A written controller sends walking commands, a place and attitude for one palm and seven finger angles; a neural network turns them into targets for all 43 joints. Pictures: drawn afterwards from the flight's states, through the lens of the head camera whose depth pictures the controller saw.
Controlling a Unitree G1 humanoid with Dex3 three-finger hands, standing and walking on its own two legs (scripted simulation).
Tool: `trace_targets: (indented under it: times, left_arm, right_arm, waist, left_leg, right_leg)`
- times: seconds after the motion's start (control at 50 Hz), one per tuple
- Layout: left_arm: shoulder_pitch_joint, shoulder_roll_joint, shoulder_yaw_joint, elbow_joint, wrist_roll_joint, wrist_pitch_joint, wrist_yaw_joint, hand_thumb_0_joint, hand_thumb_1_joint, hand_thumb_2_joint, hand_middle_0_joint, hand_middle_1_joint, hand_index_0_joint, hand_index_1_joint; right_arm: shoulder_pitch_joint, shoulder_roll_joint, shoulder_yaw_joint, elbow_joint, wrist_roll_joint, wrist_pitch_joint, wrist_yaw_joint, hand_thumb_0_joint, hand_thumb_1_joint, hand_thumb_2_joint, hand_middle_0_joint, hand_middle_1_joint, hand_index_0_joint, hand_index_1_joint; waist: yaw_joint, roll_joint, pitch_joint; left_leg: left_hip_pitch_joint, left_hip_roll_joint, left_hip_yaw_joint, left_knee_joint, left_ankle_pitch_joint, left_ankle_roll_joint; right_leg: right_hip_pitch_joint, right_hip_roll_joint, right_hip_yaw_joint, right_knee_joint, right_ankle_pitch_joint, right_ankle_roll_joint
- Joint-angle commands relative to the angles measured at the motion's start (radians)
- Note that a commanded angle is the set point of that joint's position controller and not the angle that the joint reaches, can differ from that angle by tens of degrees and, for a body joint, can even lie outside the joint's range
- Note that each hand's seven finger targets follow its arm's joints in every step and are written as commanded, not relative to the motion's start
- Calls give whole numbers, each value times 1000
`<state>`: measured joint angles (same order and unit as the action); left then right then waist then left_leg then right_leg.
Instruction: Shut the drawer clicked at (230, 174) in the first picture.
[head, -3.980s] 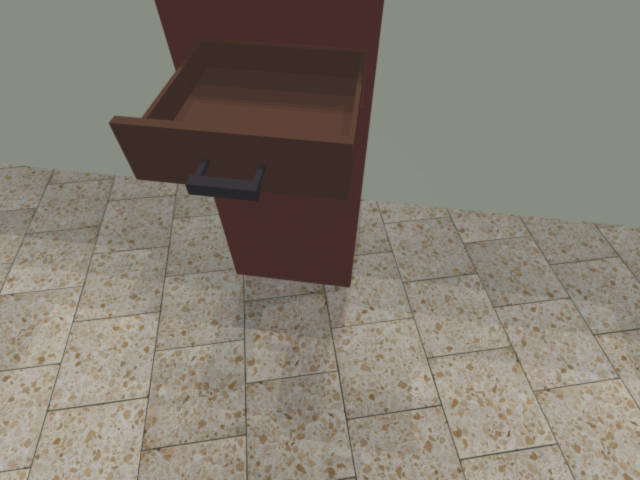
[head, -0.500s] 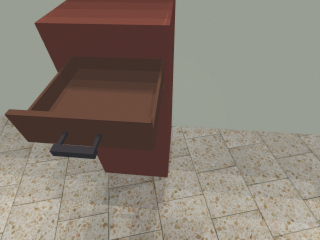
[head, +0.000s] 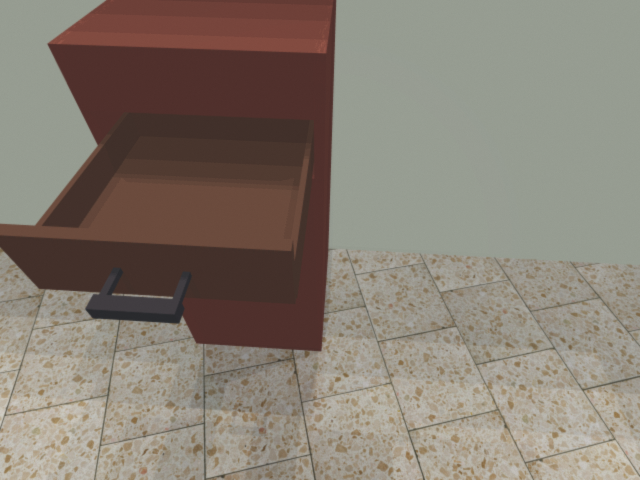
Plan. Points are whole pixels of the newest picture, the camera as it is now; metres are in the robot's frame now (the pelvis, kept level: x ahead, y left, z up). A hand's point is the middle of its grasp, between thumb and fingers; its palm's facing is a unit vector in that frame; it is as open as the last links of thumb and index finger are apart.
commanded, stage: look again from close up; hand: left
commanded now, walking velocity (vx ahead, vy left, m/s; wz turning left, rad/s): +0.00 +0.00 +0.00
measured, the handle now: (143, 293) +0.33 +0.25 +0.05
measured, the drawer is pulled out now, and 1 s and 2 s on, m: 0.30 0.30 0.30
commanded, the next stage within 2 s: raise the hand and make a fist in 0.16 s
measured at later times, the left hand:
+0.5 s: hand (170, 423) +0.18 +0.18 +0.01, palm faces +0.13 -0.99 -0.03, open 6.9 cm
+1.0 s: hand (148, 443) +0.16 +0.19 +0.03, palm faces -0.02 -1.00 -0.07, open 4.3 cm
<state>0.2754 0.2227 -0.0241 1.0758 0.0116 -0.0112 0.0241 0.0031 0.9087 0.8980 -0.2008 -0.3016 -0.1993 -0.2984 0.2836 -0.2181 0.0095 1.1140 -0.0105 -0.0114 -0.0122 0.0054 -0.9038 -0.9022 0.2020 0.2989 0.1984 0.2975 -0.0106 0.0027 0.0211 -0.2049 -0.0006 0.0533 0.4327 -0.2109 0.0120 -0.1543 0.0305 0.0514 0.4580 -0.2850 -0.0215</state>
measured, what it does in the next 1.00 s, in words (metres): lowers itself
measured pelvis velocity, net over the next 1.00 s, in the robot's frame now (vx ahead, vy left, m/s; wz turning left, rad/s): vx -0.03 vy -0.01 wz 0.07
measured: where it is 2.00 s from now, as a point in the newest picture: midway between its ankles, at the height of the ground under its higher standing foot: outside the picture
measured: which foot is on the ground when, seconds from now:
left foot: down 0.00-1.00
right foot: down 0.00-1.00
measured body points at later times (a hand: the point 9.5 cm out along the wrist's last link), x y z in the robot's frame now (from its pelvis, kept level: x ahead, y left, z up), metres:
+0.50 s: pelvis -0.02 +0.00 -0.03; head -0.02 -0.01 +0.42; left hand +0.17 +0.24 +0.02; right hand +0.16 -0.24 -0.11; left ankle +0.02 +0.11 -0.74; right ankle -0.02 -0.11 -0.74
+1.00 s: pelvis -0.03 -0.01 -0.05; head -0.02 -0.01 +0.40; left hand +0.15 +0.25 +0.03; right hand +0.15 -0.22 -0.13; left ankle +0.01 +0.11 -0.74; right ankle -0.02 -0.11 -0.74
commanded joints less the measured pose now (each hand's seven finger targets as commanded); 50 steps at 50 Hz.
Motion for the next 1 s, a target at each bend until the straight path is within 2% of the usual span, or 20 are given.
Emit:
trace_targets:
  times: [0.0,0.22,0.24,0.26,0.28,0.3,0.32,0.34,0.38,0.42,0.48,0.5,0.52,0.56,0.6,0.64,0.72,0.8,0.88,0.98]
  left_arm:
    - [25,130,29,-31,0,-23,9,0,900,900,-200,-300,-200,-300]
    - [16,124,29,-18,3,-21,9,0,900,900,-200,-300,-200,-300]
    - [107,69,30,4,11,-38,56,0,900,900,-200,-300,-200,-300]
    - [-614,374,258,-1519,-188,-241,43,0,900,900,-220,-322,-220,-322]
    - [-128,265,216,-1319,-117,-211,62,0,900,900,-240,-343,-240,-343]
    - [169,19,55,-1168,-158,-91,81,0,900,900,-260,-365,-260,-365]
    - [119,-29,70,-1115,-167,-82,62,0,900,900,-280,-387,-280,-387]
    - [49,24,119,-1150,-183,-134,37,0,900,900,-300,-408,-300,-408]
    - [273,-15,155,-975,-223,-264,-57,0,900,900,-340,-452,-340,-452]
    - [400,-47,149,-909,-249,-410,-195,0,900,900,-380,-495,-380,-495]
    - [328,74,207,-957,-269,-593,-405,0,900,900,-440,-560,-440,-560]
    - [348,140,286,-961,-277,-584,-437,0,900,900,-460,-582,-460,-582]
    - [338,128,272,-1052,-302,-555,-462,0,900,900,-480,-603,-480,-603]
    - [258,149,317,-1195,-358,-487,-456,0,900,900,-520,-647,-520,-647]
    - [141,140,297,-1357,-382,-462,-415,0,900,900,-560,-690,-560,-690]
    - [117,132,265,-1461,-357,-467,-373,0,900,900,-600,-733,-600,-733]
    - [45,142,188,-1500,-302,-472,-357,0,900,900,-680,-820,-680,-820]
    - [132,186,250,-1350,-306,-367,-376,0,900,900,-760,-907,-760,-907]
    - [170,210,332,-1377,-346,-275,-361,0,900,900,-840,-993,-840,-993]
    - [212,181,333,-1435,-364,-276,-339,0,900,900,-940,-1102,-940,-1102]
  right_arm:
    - [-16,-119,-21,-43,2,-27,-14,0,-900,-900,200,300,200,300]
    - [-49,-128,-23,-38,1,-26,-17,0,-900,-900,200,300,200,300]
    - [-101,-92,-20,-106,11,-29,-13,0,-900,-900,200,300,200,300]
    - [-54,-237,-63,-441,61,-158,-50,0,-900,-900,200,300,200,300]
    - [-137,-150,-36,-423,41,-254,-86,0,-900,-900,200,300,200,300]
    - [-145,-115,-41,-421,49,-281,-81,0,-900,-900,200,300,200,300]
    - [-80,-117,-42,-410,53,-279,-64,0,-900,-900,200,300,200,300]
    - [-115,-148,-65,-470,40,-284,-60,0,-900,-900,200,300,200,300]
    - [-143,-148,-82,-512,21,-283,-50,0,-900,-900,200,300,200,300]
    - [-165,-144,-88,-569,20,-277,-16,0,-900,-900,200,300,200,300]
    - [-209,-165,-104,-675,22,-285,12,0,-900,-900,200,300,200,300]
    - [-198,-165,-110,-695,36,-277,11,0,-900,-900,200,300,200,300]
    - [-212,-165,-103,-746,42,-271,6,0,-900,-900,200,300,200,300]
    - [-202,-154,-96,-797,54,-262,-15,0,-900,-900,200,300,200,300]
    - [-169,-138,-84,-807,54,-258,-36,0,-900,-900,200,300,200,300]
    - [-126,-127,-77,-792,48,-258,-48,0,-900,-900,200,300,200,300]
    - [-106,-134,-57,-754,41,-273,-62,0,-900,-900,200,300,200,300]
    - [-135,-137,-46,-727,59,-279,-68,0,-900,-900,200,300,200,300]
    - [-153,-119,-39,-738,65,-278,-74,0,-900,-900,200,300,200,300]
    - [-155,-112,-34,-733,62,-301,-65,0,-900,-900,200,300,200,300]
  waist:
    - [11,-31,8]
    - [9,-13,16]
    - [30,4,46]
    - [-71,145,-466]
    - [47,306,-436]
    - [3,271,-275]
    - [-41,128,-141]
    - [-53,16,-22]
    - [-11,-197,4]
    - [39,-196,-52]
    - [37,-132,-136]
    - [64,-73,-171]
    - [71,-35,-237]
    - [63,-12,-301]
    - [24,-7,-291]
    - [2,79,-275]
    - [-46,75,-232]
    - [-22,26,-184]
    - [27,8,-241]
    - [39,22,-226]
  left_leg:
    - [50,107,-103,-62,124,25]
    - [70,112,-109,-66,146,26]
    - [-3,115,-56,153,235,-5]
    - [268,-12,-79,9,321,15]
    - [367,46,-73,3,456,21]
    - [226,48,-84,1,441,-13]
    - [135,48,-91,29,316,-4]
    - [11,27,-103,71,155,1]
    - [-164,9,-87,162,21,1]
    - [-284,-11,-66,265,0,-16]
    - [-435,-26,-46,424,-85,-13]
    - [-446,-27,-38,446,-79,-8]
    - [-441,-32,-31,450,-93,0]
    - [-430,-32,-35,458,-123,10]
    - [-431,-21,-61,478,-146,19]
    - [-378,-4,-77,473,-112,28]
    - [-364,9,-106,482,-86,40]
    - [-389,6,-110,436,-141,36]
    - [-353,1,-101,383,-110,29]
    - [-295,5,-96,333,-50,25]
  right_leg:
    - [-60,-115,93,-92,188,-27]
    - [-71,-114,97,-99,194,-21]
    - [-69,-179,127,-106,553,29]
    - [14,-79,5,7,482,-10]
    - [-51,-37,-42,73,268,-28]
    - [-133,-34,-118,82,111,-13]
    - [-203,-31,-134,63,94,-2]
    - [-276,-21,-144,42,79,3]
    - [-377,-8,-158,99,-2,11]
    - [-431,-12,-140,219,3,1]
    - [-501,-32,-58,331,-57,-5]
    - [-487,-38,-27,345,-61,-12]
    - [-472,-37,-20,352,-94,-9]
    - [-461,-31,-4,330,-159,3]
    - [-493,-20,16,317,-194,16]
    - [-505,-10,-4,321,-132,5]
    - [-550,1,-33,333,-78,3]
    - [-495,-5,-16,252,-180,11]
    - [-393,-25,-14,209,-178,16]
    - [-359,-15,-57,213,-71,16]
